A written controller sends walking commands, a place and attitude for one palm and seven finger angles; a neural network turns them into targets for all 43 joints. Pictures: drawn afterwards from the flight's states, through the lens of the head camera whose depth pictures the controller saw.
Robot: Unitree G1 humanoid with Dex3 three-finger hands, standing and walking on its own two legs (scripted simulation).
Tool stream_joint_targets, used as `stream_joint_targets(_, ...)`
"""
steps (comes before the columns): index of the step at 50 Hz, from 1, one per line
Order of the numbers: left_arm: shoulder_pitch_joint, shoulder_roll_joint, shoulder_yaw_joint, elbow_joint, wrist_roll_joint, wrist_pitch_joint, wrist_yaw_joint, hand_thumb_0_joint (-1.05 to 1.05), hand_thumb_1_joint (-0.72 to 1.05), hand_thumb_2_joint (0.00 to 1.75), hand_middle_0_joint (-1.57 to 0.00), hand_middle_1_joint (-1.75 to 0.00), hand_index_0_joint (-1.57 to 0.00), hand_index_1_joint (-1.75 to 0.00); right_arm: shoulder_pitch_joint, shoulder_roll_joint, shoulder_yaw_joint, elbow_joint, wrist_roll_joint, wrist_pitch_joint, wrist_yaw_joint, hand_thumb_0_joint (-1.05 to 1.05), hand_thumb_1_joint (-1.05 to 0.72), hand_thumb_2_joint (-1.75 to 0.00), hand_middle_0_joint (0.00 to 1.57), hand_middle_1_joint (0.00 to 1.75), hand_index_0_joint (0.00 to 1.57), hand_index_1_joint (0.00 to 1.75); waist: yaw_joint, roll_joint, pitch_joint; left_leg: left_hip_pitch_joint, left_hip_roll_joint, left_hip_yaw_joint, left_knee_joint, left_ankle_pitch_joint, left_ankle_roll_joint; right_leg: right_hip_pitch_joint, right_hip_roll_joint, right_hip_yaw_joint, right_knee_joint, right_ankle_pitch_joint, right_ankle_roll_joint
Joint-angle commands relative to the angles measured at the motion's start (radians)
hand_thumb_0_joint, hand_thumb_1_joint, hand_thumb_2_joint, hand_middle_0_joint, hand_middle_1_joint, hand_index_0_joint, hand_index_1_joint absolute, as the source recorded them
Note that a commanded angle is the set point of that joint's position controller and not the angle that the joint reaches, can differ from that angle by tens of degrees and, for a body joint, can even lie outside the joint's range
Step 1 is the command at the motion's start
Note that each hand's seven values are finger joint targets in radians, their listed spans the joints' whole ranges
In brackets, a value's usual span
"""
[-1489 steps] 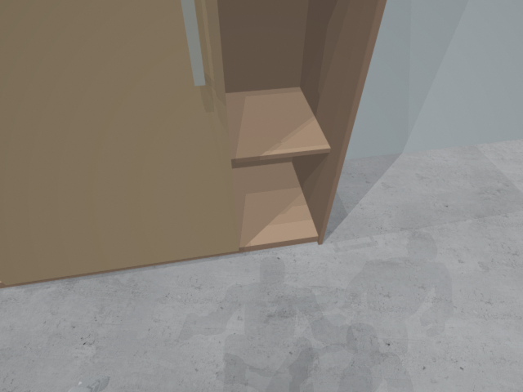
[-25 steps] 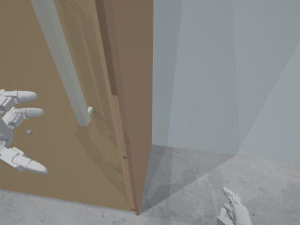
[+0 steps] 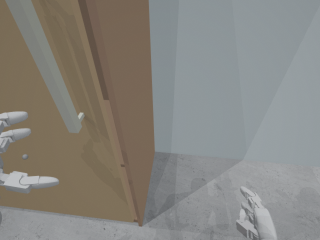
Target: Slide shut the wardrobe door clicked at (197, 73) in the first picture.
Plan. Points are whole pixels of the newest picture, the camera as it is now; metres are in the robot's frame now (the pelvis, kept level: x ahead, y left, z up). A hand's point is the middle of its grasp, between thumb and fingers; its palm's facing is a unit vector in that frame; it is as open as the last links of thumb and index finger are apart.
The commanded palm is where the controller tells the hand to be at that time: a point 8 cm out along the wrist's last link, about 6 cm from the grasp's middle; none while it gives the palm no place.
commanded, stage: draw the hand back to the body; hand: left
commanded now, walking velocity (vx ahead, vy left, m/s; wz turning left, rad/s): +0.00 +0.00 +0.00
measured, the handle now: (56, 69) +0.36 +0.28 +0.27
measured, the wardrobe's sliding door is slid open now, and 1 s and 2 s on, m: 0.03 0.03 0.03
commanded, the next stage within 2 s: step back with the hand held close in 0.92 s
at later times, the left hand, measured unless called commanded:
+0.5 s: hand (49, 150) +0.22 +0.26 +0.17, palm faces +0.40 -0.82 -0.40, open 9.2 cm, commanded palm +0.17 +0.31 +0.18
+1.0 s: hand (37, 155) +0.21 +0.28 +0.17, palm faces +0.44 -0.82 -0.37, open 7.4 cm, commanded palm +0.16 +0.32 +0.18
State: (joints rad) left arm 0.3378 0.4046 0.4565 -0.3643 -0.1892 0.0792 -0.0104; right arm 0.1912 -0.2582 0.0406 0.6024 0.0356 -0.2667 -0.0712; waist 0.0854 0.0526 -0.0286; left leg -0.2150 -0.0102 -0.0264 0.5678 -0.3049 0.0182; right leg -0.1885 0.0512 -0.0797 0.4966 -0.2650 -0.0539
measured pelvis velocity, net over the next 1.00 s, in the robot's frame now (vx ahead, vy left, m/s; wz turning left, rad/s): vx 0.01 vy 0.03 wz -0.03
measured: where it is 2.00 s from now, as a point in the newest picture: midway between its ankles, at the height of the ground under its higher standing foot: outside the picture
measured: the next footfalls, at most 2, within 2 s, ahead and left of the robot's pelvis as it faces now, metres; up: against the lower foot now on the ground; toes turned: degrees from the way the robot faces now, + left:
none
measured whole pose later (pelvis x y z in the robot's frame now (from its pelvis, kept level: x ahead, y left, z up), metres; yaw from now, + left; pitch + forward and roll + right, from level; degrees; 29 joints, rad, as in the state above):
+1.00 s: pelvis +0.01 +0.03 +0.01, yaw -2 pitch -4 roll -1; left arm 0.44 0.35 0.32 -0.40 -0.07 -0.07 0.11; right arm 0.21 -0.21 0.03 0.63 0.01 -0.12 -0.06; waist 0.08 0.06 0.00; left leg -0.10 -0.05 0.02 0.45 -0.27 0.05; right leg -0.11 0.02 -0.03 0.43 -0.25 -0.02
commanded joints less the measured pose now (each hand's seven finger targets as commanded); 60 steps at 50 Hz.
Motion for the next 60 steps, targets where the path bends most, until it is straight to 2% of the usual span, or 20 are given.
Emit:
stream_joint_targets(1, -0.128, 0.27, 0.129, -0.273, 0.058, -0.193, 0.137, 0.0, -0.04, 0.44, -0.23, -0.85, -0.23, -0.85, -0.108, -0.083, -0.054, -0.12, -0.017, -0.049, -0.01, 0.0, -0.9, -0.9, 0.2, 0.3, 0.2, 0.3, -0.008, 0.095, -0.089, 0.004, 0.005, 0.017, -0.089, 0.084, 0.006, 0.025, -0.1, 0.123, -0.154, -0.005, 0.024)
stream_joint_targets(5, -0.07, 0.205, 0.079, -0.197, 0.077, -0.226, 0.156, 0.0, 0.1, 0.51, -0.23, -0.77, -0.23, -0.77, -0.112, -0.076, -0.061, -0.102, -0.017, -0.03, -0.016, 0.0, -0.9, -0.9, 0.2, 0.3, 0.2, 0.3, -0.018, 0.021, -0.042, 0.018, 0.009, 0.014, -0.109, 0.089, 0.017, 0.006, -0.094, 0.107, -0.151, -0.009, 0.031)
stream_joint_targets(7, -0.047, 0.178, 0.053, -0.147, 0.079, -0.234, 0.154, 0.0, 0.17, 0.55, -0.22, -0.73, -0.22, -0.73, -0.113, -0.08, -0.065, -0.098, -0.016, -0.017, -0.017, 0.0, -0.9, -0.9, 0.2, 0.3, 0.2, 0.3, -0.023, -0.048, 0.001, 0.01, 0.015, 0.008, -0.118, 0.09, 0.022, -0.005, -0.091, 0.103, -0.157, -0.017, 0.036)
stream_joint_targets(15, 0.015, 0.174, 0.037, -0.203, 0.099, -0.259, 0.145, 0.0, 0.47, 0.69, -0.22, -0.55, -0.22, -0.55, -0.12, -0.076, -0.071, -0.106, -0.023, 0.014, -0.011, 0.0, -0.9, -0.9, 0.2, 0.3, 0.2, 0.3, 0.0, -0.037, -0.08, 0.063, 0.02, 0.008, -0.135, 0.251, 0.024, 0.072, -0.088, 0.088, -0.095, 0.198, 0.033)
stream_joint_targets(19, 0.037, 0.164, 0.021, -0.257, 0.108, -0.259, 0.144, 0.0, 0.61, 0.76, -0.21, -0.47, -0.21, -0.47, -0.114, -0.067, -0.067, -0.113, -0.025, 0.019, -0.006, 0.0, -0.9, -0.9, 0.2, 0.3, 0.2, 0.3, -0.001, 0.024, -0.075, 0.083, 0.026, 0.004, -0.14, 0.325, 0.009, 0.083, -0.082, 0.083, -0.087, 0.257, 0.027)
stream_joint_targets(22, 0.069, 0.15, 0.011, -0.237, 0.108, -0.247, 0.141, 0.0, 0.72, 0.81, -0.21, -0.41, -0.21, -0.41, -0.109, -0.065, -0.065, -0.117, -0.027, 0.03, -0.005, 0.0, -0.9, -0.9, 0.2, 0.3, 0.2, 0.3, -0.002, -0.012, -0.042, 0.079, 0.032, 0.002, -0.142, 0.358, 0.003, 0.075, -0.076, 0.078, -0.089, 0.279, 0.027)
stream_joint_targets(27, 0.06, 0.114, -0.026, -0.218, 0.109, -0.23, 0.132, 0.0, 0.9, 0.9, -0.2, -0.3, -0.2, -0.3, -0.101, -0.066, -0.066, -0.124, -0.025, 0.059, -0.001, 0.0, -0.9, -0.9, 0.2, 0.3, 0.2, 0.3, -0.013, 0.003, -0.01, 0.083, 0.038, 0.003, -0.154, 0.341, -0.006, 0.057, -0.072, 0.079, -0.099, 0.245, 0.028)
stream_joint_targets(31, 0.028, 0.136, -0.01, -0.256, 0.112, -0.227, 0.136, 0.0, 0.9, 0.9, -0.2, -0.3, -0.2, -0.3, -0.101, -0.066, -0.064, -0.132, -0.029, 0.07, -0.001, 0.0, -0.9, -0.9, 0.2, 0.3, 0.2, 0.3, -0.01, 0.033, -0.042, 0.091, 0.037, -0.005, -0.158, 0.359, -0.012, 0.086, -0.071, 0.077, -0.1, 0.248, 0.024)
stream_joint_targets(34, 0.042, 0.134, -0.011, -0.274, 0.113, -0.223, 0.138, 0.0, 0.9, 0.9, -0.2, -0.3, -0.2, -0.3, -0.103, -0.063, -0.065, -0.138, -0.031, 0.073, -0.002, 0.0, -0.9, -0.9, 0.2, 0.3, 0.2, 0.3, -0.008, 0.011, -0.081, 0.115, 0.038, -0.003, -0.153, 0.394, -0.01, 0.096, -0.071, 0.075, -0.095, 0.275, 0.027)
stream_joint_targets(35, 0.035, 0.127, -0.021, -0.285, 0.114, -0.221, 0.137, 0.0, 0.9, 0.9, -0.2, -0.3, -0.2, -0.3, -0.102, -0.065, -0.063, -0.138, -0.031, 0.073, 0.0, 0.0, -0.9, -0.9, 0.2, 0.3, 0.2, 0.3, -0.01, 0.035, -0.078, 0.119, 0.039, -0.004, -0.152, 0.415, -0.013, 0.095, -0.071, 0.077, -0.095, 0.282, 0.026)
stream_joint_targets(39, 0.03, 0.125, -0.023, -0.27, 0.115, -0.21, 0.141, 0.0, 0.9, 0.9, -0.2, -0.3, -0.2, -0.3, -0.103, -0.065, -0.061, -0.133, -0.033, 0.078, 0.002, 0.0, -0.9, -0.9, 0.2, 0.3, 0.2, 0.3, -0.012, 0.029, -0.053, 0.113, 0.043, -0.014, -0.165, 0.405, -0.024, 0.086, -0.067, 0.07, -0.102, 0.256, 0.025)
stream_joint_targets(42, 0.018, 0.123, -0.024, -0.256, 0.116, -0.206, 0.14, 0.0, 0.9, 0.9, -0.2, -0.3, -0.2, -0.3, -0.108, -0.067, -0.061, -0.134, -0.033, 0.083, 0.002, 0.0, -0.9, -0.9, 0.2, 0.3, 0.2, 0.3, -0.013, -0.008, -0.031, 0.098, 0.045, -0.018, -0.176, 0.359, -0.025, 0.08, -0.064, 0.069, -0.11, 0.222, 0.024)
stream_joint_targets(50, 0.002, 0.123, -0.024, -0.242, 0.117, -0.215, 0.142, 0.0, 0.9, 0.9, -0.2, -0.3, -0.2, -0.3, -0.124, -0.064, -0.058, -0.134, -0.032, 0.084, 0.001, 0.0, -0.9, -0.9, 0.2, 0.3, 0.2, 0.3, -0.007, 0.012, -0.005, 0.078, 0.04, -0.026, -0.211, 0.221, -0.019, 0.082, -0.061, 0.071, -0.132, 0.128, 0.021)
stream_joint_targets(51, -0.006, 0.132, -0.018, -0.251, 0.118, -0.218, 0.142, 0.0, 0.9, 0.9, -0.2, -0.3, -0.2, -0.3, -0.122, -0.067, -0.06, -0.134, -0.033, 0.084, 0.0, 0.0, -0.9, -0.9, 0.2, 0.3, 0.2, 0.3, -0.006, 0.008, -0.018, 0.075, 0.038, -0.025, -0.211, 0.218, -0.02, 0.097, -0.061, 0.072, -0.134, 0.125, 0.019)
stream_joint_targets(52, -0.082, 0.181, 0.025, -0.228, 0.118, -0.217, 0.15, 0.0, 0.9, 0.9, -0.2, -0.3, -0.2, -0.3, -0.126, -0.072, -0.059, -0.123, -0.031, 0.084, -0.005, 0.0, -0.9, -0.9, 0.2, 0.3, 0.2, 0.3, -0.012, 0.014, -0.003, 0.066, 0.038, -0.024, -0.214, 0.193, -0.018, 0.082, -0.061, 0.077, -0.143, 0.112, 0.019)
stream_joint_targets(53, -0.173, 0.278, 0.138, -0.284, 0.115, -0.267, 0.155, 0.0, 0.9, 0.9, -0.2, -0.3, -0.2, -0.3, -0.119, -0.093, -0.058, -0.163, -0.028, 0.103, -0.005, 0.0, -0.9, -0.9, 0.2, 0.3, 0.2, 0.3, -0.05, -0.016, 0.091, -0.019, 0.048, -0.047, -0.199, 0.088, 0.025, -0.012, -0.111, 0.197, -0.221, 0.102, 0.026)
stream_joint_targets(54, -0.058, 0.192, 0.075, -0.185, 0.118, -0.276, 0.146, 0.0, 0.9, 0.9, -0.2, -0.3, -0.2, -0.3, -0.108, -0.079, -0.058, -0.14, -0.034, 0.118, -0.006, 0.0, -0.9, -0.9, 0.2, 0.3, 0.2, 0.3, -0.057, -0.075, 0.087, 0.004, 0.035, -0.053, -0.168, 0.079, 0.032, -0.05, -0.136, 0.217, -0.254, 0.067, 0.021)
stream_joint_targets(55, -0.009, 0.152, 0.033, -0.172, 0.129, -0.276, 0.14, 0.0, 0.9, 0.9, -0.2, -0.3, -0.2, -0.3, -0.111, -0.084, -0.063, -0.144, -0.037, 0.128, -0.001, 0.0, -0.9, -0.9, 0.2, 0.3, 0.2, 0.3, -0.058, -0.079, 0.082, 0.025, 0.033, -0.051, -0.148, 0.101, 0.032, -0.074, -0.147, 0.236, -0.269, 0.067, 0.017)
stream_joint_targets(56, -0.012, 0.149, 0.027, -0.197, 0.131, -0.286, 0.138, 0.0, 0.9, 0.9, -0.2, -0.3, -0.2, -0.3, -0.118, -0.087, -0.063, -0.149, -0.039, 0.136, 0.003, 0.0, -0.9, -0.9, 0.2, 0.3, 0.2, 0.3, -0.058, -0.036, 0.069, 0.024, 0.033, -0.049, -0.142, 0.121, 0.03, -0.073, -0.157, 0.237, -0.269, 0.085, 0.012)
stream_joint_targets(60, 0.095, 0.135, 0.015, -0.242, 0.14, -0.314, 0.146, 0.0, 0.9, 0.9, -0.2, -0.3, -0.2, -0.3, -0.095, -0.1, -0.078, -0.166, -0.038, 0.157, 0.006, 0.0, -0.9, -0.9, 0.2, 0.3, 0.2, 0.3, -0.059, 0.02, -0.071, 0.034, 0.062, -0.055, -0.166, 0.257, 0.021, 0.008, -0.142, 0.176, -0.17, 0.229, 0.025)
